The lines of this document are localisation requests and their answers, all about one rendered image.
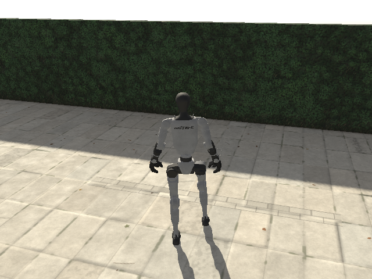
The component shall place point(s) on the left robot forearm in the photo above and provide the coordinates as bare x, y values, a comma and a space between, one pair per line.
156, 154

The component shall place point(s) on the robot left shin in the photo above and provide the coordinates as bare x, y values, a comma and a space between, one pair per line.
174, 218

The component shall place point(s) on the left robot upper arm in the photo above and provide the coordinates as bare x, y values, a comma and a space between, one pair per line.
166, 123

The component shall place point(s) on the robot left hand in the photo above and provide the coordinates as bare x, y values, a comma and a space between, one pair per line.
151, 166

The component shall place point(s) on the right robot forearm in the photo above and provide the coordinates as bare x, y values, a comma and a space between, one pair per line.
213, 153

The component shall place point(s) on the right robot upper arm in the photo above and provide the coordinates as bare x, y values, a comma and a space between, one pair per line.
201, 121

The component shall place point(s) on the robot right hand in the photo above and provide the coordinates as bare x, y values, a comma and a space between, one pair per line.
213, 164

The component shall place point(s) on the robot right foot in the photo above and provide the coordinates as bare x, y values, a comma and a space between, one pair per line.
205, 221

